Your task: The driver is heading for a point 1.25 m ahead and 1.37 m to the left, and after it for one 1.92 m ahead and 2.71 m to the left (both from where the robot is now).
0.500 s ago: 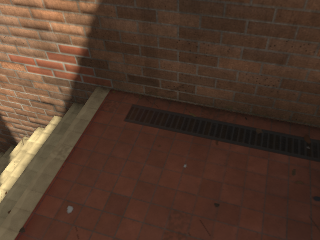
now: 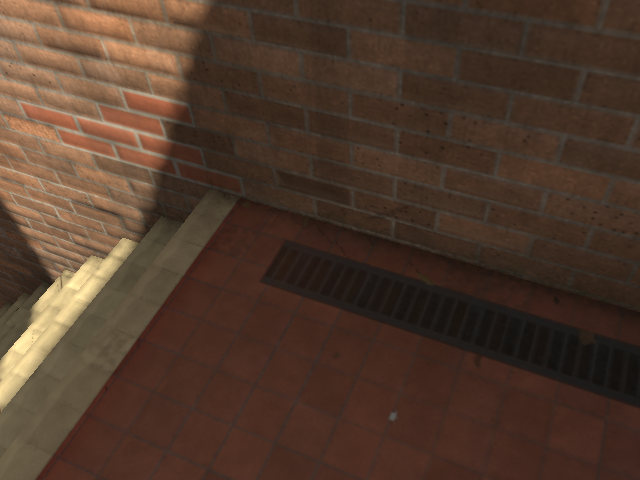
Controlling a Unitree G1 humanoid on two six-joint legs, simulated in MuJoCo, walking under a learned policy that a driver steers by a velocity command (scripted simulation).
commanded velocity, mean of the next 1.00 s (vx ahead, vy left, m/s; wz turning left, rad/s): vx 0.50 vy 0.00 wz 0.59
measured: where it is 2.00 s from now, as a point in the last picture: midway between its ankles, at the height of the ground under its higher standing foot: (140, 371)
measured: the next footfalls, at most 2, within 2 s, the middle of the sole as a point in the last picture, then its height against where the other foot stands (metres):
left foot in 0.40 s outside the picture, level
right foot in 0.96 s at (259, 400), level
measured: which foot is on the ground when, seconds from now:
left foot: up 0.00-0.38, down 0.40-0.96, up 0.98-1.00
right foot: down 0.00-0.40, up 0.42-0.94, down 0.96-1.00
